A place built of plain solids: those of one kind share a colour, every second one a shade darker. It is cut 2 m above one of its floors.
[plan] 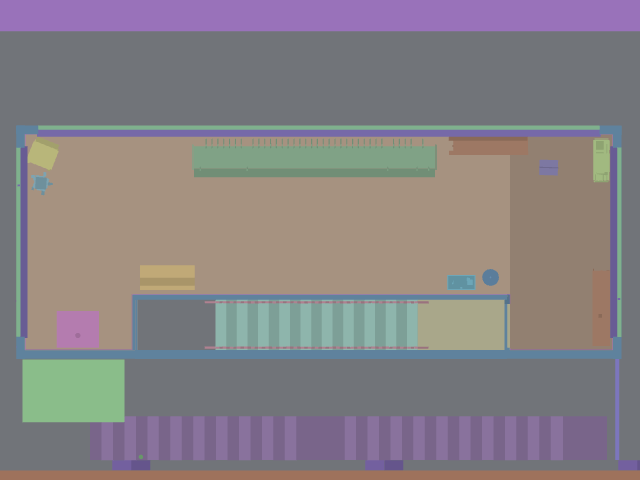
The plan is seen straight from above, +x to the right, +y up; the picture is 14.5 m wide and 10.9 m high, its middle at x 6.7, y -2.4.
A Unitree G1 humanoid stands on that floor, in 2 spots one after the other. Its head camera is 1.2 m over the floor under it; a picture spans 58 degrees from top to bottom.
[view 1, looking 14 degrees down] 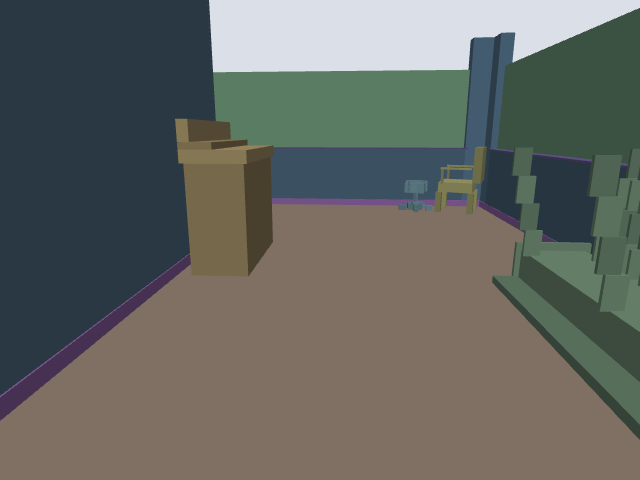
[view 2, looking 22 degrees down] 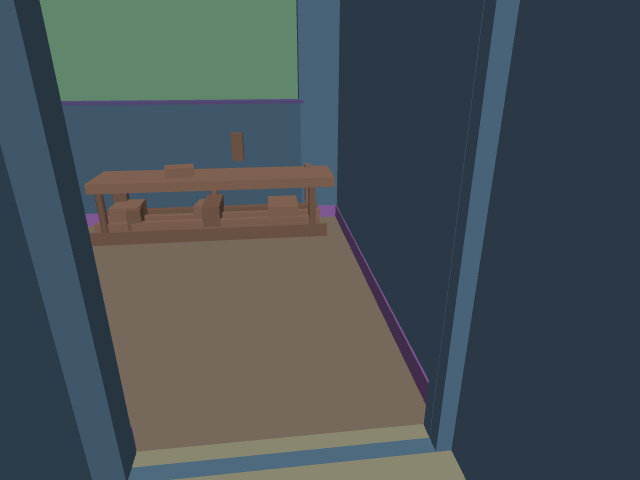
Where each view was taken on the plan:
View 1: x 7.30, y -2.15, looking -176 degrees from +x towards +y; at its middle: raised_floor_operating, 4.96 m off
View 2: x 9.87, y -4.33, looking -7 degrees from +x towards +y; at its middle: raised_floor_operating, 3.20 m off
